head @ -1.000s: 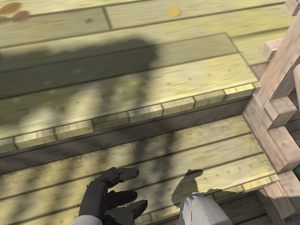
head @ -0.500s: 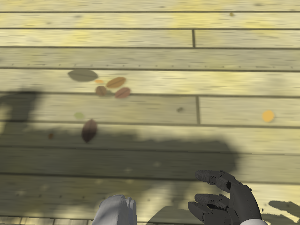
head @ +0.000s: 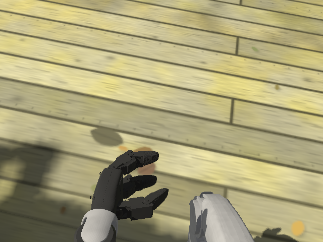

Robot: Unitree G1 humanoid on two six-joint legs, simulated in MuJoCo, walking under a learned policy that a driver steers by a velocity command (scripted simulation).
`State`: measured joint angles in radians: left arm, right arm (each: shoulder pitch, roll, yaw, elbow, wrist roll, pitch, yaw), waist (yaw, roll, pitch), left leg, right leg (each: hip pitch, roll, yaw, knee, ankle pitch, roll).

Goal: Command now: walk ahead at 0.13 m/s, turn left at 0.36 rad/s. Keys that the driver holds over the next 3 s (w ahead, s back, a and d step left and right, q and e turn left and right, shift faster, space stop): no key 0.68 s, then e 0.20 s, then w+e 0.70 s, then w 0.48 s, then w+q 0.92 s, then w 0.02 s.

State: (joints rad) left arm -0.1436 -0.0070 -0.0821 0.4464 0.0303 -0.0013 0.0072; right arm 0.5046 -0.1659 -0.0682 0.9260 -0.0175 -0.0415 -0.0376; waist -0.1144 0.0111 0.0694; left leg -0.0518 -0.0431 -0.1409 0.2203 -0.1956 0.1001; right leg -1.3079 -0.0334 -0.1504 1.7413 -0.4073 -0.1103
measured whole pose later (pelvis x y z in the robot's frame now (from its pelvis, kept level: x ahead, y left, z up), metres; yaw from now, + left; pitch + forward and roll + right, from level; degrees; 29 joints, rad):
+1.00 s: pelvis +0.24 -0.01 +0.16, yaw -5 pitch +1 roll +1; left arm 0.26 0.22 0.06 0.71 0.02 -0.02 -0.01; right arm 0.30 -0.23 -0.06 0.68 -0.03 -0.05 -0.03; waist -0.02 0.00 -0.05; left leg -0.28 0.00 0.17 0.58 -0.32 0.07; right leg -0.32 0.01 -0.02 0.77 -0.50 -0.08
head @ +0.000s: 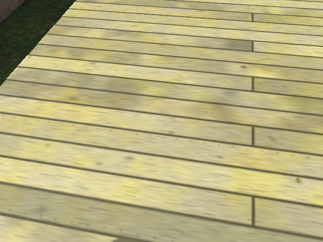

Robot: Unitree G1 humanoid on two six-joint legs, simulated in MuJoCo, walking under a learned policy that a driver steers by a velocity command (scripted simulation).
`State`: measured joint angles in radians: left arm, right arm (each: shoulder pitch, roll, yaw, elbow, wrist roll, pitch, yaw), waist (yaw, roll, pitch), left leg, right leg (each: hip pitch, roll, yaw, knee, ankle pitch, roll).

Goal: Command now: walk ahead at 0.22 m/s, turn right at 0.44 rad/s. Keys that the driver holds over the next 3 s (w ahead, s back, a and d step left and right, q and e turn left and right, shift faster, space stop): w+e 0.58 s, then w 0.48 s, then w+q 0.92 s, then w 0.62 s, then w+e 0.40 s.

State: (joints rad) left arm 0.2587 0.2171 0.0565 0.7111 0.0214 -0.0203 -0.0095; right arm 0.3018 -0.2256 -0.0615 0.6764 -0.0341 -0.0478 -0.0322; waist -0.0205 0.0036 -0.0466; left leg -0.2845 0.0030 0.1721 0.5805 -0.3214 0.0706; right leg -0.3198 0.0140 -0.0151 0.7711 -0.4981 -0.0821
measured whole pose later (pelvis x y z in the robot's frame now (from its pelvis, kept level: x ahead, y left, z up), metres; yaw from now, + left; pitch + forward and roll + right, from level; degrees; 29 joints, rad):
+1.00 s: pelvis +0.42 -0.16 +0.01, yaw -25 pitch +3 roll +2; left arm 0.07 0.24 0.02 0.62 0.05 -0.03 -0.05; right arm 0.46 -0.25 -0.03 0.87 0.00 -0.08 0.02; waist -0.08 -0.02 -0.01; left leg 0.02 0.00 0.09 0.30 -0.36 -0.01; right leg -0.52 -0.02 -0.05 0.59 -0.16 -0.07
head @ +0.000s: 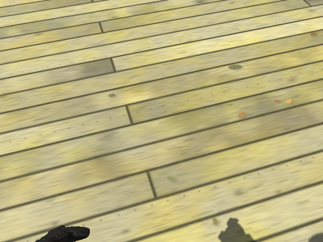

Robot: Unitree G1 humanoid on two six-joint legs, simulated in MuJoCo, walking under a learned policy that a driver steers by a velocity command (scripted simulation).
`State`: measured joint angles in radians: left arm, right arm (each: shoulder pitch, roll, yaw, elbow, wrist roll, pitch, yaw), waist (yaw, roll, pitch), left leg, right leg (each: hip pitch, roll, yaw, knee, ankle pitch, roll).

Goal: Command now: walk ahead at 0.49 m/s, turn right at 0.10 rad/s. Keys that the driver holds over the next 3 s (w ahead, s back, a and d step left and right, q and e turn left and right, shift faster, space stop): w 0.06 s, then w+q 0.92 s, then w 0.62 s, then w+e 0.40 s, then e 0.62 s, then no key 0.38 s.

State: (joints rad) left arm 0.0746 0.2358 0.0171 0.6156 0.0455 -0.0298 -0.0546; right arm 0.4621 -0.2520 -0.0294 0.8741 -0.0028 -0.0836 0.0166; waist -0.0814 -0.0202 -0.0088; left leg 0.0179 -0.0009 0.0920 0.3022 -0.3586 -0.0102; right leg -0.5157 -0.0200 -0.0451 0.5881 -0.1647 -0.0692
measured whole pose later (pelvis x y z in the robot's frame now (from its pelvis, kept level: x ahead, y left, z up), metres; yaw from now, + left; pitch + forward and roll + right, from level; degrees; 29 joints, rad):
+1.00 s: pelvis +0.56 +0.06 +0.00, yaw +28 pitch +2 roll +1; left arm 0.04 0.26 0.01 0.68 0.03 -0.03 -0.02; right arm 0.44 -0.28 -0.07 0.83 -0.01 -0.04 0.00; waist -0.10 -0.03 0.03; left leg 0.00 -0.15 -0.18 0.33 -0.34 0.11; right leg -0.62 -0.06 0.04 0.64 -0.05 0.04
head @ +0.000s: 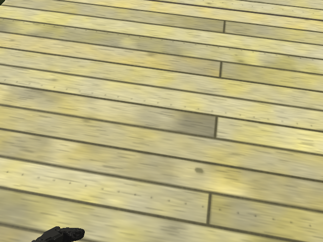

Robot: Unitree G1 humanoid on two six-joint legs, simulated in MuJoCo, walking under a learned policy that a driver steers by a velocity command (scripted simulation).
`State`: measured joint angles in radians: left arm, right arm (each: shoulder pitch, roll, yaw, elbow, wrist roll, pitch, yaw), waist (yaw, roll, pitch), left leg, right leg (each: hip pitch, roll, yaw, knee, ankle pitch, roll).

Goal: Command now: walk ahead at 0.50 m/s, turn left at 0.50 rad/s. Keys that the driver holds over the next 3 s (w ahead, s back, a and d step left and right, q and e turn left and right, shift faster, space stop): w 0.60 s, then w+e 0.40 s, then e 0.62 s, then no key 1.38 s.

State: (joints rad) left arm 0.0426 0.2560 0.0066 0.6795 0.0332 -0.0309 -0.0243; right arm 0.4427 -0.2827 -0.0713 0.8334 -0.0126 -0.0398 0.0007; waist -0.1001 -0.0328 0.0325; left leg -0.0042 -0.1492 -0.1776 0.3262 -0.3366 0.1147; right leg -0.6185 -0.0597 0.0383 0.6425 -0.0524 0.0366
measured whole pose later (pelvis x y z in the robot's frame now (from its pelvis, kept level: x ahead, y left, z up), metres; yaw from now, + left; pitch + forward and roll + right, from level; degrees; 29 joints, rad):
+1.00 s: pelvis +0.53 +0.03 +0.00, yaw -4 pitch +1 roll +1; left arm 0.12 0.24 0.04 0.83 0.03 -0.01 -0.06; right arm 0.41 -0.22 -0.03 0.95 -0.02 -0.09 -0.01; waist -0.04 -0.03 0.04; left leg 0.09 -0.06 0.23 0.19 -0.30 0.05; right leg -0.63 -0.07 -0.06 0.71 0.00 -0.06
